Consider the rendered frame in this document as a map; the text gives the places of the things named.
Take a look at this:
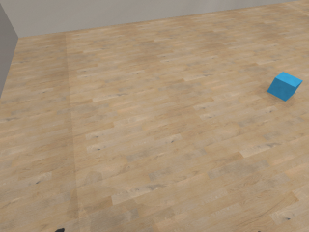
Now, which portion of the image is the carton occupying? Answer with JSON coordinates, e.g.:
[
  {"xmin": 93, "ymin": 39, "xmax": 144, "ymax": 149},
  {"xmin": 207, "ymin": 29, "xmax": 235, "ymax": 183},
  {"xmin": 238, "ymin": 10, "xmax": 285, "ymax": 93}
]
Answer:
[{"xmin": 267, "ymin": 72, "xmax": 303, "ymax": 101}]

